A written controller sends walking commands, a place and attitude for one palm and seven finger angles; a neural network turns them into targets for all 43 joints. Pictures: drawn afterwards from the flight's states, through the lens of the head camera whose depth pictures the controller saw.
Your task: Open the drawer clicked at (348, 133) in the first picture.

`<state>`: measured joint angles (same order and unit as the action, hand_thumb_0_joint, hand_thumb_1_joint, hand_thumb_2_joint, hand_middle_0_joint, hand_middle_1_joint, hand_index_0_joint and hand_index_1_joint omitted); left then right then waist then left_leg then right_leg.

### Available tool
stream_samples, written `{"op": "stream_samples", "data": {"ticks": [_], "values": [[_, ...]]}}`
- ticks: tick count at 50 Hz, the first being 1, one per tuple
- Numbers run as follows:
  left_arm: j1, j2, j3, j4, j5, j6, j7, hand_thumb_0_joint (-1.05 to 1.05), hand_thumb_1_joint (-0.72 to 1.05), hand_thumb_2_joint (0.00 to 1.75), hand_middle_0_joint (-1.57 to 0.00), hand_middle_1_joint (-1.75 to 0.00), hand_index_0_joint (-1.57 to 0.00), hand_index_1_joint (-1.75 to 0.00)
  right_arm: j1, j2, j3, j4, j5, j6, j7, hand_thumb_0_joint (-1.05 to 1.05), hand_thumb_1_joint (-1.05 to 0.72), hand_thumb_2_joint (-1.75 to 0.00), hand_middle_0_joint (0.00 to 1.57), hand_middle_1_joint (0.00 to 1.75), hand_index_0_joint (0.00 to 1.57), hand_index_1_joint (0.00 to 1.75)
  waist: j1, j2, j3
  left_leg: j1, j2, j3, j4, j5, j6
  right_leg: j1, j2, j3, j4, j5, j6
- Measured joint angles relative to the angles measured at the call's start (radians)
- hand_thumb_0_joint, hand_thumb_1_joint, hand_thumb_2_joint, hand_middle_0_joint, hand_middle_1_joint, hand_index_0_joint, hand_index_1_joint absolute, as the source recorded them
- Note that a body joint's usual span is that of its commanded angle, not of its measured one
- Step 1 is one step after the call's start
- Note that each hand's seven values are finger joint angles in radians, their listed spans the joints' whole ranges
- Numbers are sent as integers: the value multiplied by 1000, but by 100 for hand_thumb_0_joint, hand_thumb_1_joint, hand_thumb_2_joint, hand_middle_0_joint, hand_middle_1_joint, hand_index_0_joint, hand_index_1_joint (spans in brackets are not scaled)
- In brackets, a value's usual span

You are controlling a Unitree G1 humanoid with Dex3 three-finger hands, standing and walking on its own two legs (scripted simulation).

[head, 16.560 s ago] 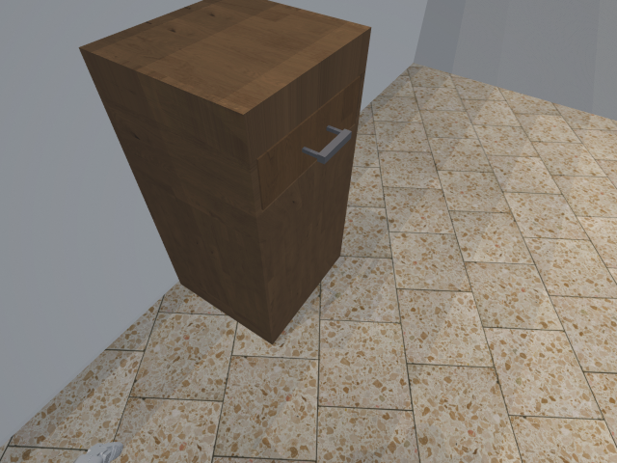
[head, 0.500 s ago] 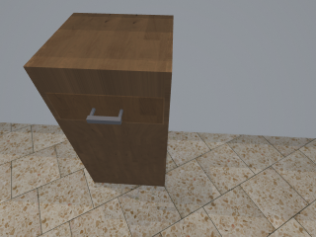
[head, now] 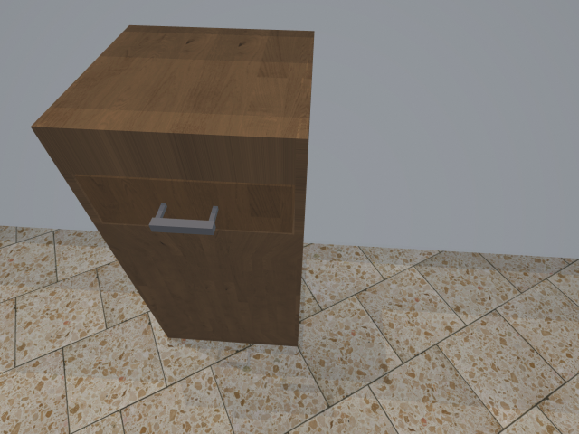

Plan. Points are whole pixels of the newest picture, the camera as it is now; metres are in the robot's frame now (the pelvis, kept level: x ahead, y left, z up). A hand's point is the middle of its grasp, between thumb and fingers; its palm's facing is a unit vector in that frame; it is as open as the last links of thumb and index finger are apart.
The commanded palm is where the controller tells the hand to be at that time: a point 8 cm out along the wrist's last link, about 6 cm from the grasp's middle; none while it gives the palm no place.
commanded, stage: come to a stop and stand still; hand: left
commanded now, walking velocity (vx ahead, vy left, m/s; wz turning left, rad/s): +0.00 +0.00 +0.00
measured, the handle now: (185, 218) +0.51 +0.24 -0.05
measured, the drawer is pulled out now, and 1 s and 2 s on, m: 0.00 0.00 0.00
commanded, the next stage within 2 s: look again from close up in 0.16 s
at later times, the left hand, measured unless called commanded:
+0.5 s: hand out of the picture -0.02 +0.15 -0.17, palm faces +0.05 -0.98 -0.17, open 7.4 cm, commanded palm none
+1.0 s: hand out of the picture +0.03 +0.19 -0.13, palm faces -0.08 -0.90 -0.43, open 7.3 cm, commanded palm +0.11 +0.19 -0.06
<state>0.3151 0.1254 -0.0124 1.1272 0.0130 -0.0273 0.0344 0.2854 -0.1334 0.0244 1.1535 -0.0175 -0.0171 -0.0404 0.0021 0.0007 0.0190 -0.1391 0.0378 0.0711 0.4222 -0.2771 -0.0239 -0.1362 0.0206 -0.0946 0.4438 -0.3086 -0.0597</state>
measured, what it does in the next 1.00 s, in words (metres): stands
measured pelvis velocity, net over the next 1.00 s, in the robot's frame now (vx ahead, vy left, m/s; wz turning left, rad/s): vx -0.01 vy -0.01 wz -0.03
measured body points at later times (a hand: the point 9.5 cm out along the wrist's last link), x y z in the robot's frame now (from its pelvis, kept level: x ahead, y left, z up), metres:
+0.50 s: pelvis +0.00 -0.01 +0.00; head +0.01 -0.01 +0.45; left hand -0.02 +0.20 -0.16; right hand -0.01 -0.21 -0.17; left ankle -0.03 +0.13 -0.74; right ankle -0.04 -0.07 -0.74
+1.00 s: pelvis -0.01 -0.01 -0.01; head +0.01 -0.04 +0.44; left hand +0.04 +0.23 -0.10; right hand +0.02 -0.24 -0.16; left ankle -0.04 +0.14 -0.74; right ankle -0.04 -0.07 -0.74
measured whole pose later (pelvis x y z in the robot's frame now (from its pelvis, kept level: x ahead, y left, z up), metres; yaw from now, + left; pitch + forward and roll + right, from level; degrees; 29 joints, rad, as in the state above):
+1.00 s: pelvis -0.01 -0.01 -0.01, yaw -1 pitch +1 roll +1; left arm 0.54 0.21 -0.10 0.45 0.12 0.08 0.16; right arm 0.36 -0.20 -0.01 0.95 0.05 -0.18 -0.10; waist 0.03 0.05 0.02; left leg -0.20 0.05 0.07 0.48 -0.30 -0.04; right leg -0.22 0.03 -0.07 0.53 -0.33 -0.07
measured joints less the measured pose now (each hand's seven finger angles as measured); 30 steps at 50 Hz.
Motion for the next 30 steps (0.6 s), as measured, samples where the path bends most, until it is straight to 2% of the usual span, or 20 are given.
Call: {"op": "stream_samples", "data": {"ticks": [30], "values": [[19,-16,4,2,0,1,0,0,91,90,-19,-30,-20,-30,17,15,-1,5,0,2,-5,1,-91,-90,20,30,19,30,5,0,-5,10,10,-11,-7,3,-13,16,11,-11,-12,1,-13]]}}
